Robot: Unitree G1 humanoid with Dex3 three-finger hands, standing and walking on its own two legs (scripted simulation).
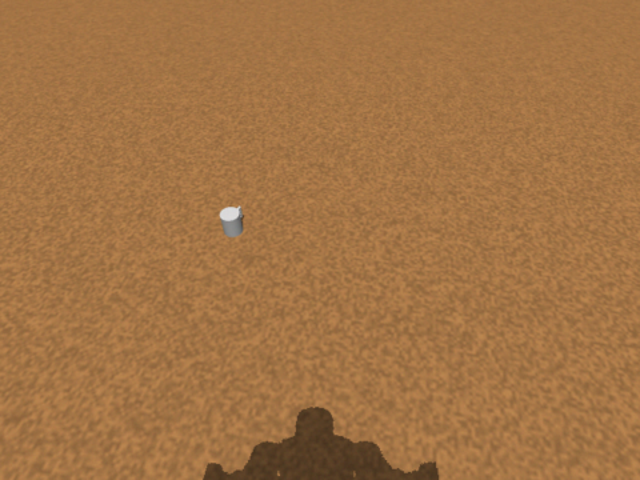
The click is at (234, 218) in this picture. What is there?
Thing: mug
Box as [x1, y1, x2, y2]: [220, 206, 242, 236]
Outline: 240,206 237,208 227,207 220,212 220,218 225,234 228,236 236,236 242,231 240,220 242,215
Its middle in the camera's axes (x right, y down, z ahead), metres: -0.36 -0.08 +1.67
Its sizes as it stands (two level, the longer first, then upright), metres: 0.115 0.081 0.100
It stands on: the floor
